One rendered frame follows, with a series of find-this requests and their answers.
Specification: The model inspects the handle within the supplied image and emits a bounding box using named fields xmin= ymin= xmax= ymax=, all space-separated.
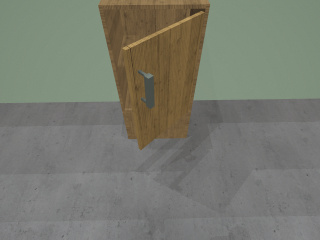
xmin=138 ymin=70 xmax=155 ymax=109

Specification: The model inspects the cupboard door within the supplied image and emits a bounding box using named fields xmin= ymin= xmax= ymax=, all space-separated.
xmin=122 ymin=11 xmax=205 ymax=150

